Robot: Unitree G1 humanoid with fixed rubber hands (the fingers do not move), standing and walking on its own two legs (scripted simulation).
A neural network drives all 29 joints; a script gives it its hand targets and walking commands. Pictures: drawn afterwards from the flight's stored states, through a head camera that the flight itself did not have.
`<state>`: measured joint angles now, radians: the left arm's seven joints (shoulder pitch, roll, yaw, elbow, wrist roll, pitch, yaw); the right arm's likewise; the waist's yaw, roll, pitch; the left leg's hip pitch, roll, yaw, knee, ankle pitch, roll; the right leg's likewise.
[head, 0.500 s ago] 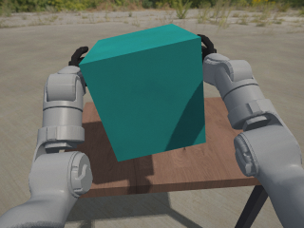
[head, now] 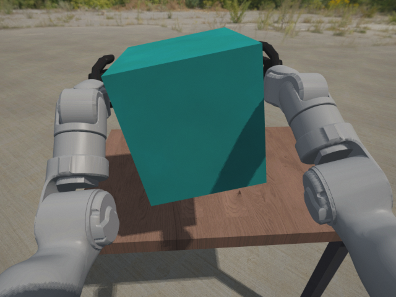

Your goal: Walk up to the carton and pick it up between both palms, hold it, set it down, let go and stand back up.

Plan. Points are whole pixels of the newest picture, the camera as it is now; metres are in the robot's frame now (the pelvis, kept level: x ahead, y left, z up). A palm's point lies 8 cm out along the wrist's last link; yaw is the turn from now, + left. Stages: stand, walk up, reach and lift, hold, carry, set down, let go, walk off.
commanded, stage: hold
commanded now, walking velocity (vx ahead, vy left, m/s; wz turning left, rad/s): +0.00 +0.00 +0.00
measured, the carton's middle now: (191, 108) +0.40 +0.00 +0.27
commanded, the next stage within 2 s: none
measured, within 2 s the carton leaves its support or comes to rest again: neither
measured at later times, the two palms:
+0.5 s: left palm (100, 93) +0.37 +0.16 +0.32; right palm (272, 85) +0.37 -0.15 +0.33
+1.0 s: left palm (101, 90) +0.38 +0.16 +0.32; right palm (274, 80) +0.37 -0.16 +0.34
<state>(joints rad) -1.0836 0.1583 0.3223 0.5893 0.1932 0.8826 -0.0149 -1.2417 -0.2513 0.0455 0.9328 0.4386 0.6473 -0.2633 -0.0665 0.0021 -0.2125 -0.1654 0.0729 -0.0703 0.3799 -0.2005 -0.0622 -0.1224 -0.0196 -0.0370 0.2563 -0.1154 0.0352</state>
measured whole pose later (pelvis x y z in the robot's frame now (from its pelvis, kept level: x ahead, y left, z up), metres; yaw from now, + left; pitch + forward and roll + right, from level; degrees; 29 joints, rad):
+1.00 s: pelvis +0.00 +0.00 +0.00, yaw +0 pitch -1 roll -2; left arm -1.08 0.15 0.33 0.58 0.20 0.86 -0.01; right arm -1.23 -0.26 0.06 0.92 0.44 0.64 -0.26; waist -0.06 0.02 -0.22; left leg -0.16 0.08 -0.07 0.38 -0.20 -0.06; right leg -0.12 -0.01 -0.03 0.25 -0.11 0.03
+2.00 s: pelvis +0.00 +0.00 +0.00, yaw +0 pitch -2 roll -2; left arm -1.06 0.14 0.34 0.55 0.21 0.87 -0.01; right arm -1.20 -0.25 0.06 0.89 0.45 0.65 -0.27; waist -0.06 0.02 -0.21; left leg -0.15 0.08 -0.07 0.38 -0.20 -0.06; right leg -0.10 -0.01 -0.03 0.25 -0.11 0.03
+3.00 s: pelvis +0.00 +0.00 +0.00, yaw +0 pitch -3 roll -2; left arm -1.04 0.14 0.33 0.53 0.21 0.87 -0.01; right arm -1.18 -0.25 0.07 0.87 0.46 0.65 -0.27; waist -0.07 0.01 -0.21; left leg -0.14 0.08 -0.07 0.39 -0.21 -0.06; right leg -0.08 -0.01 -0.03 0.24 -0.11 0.04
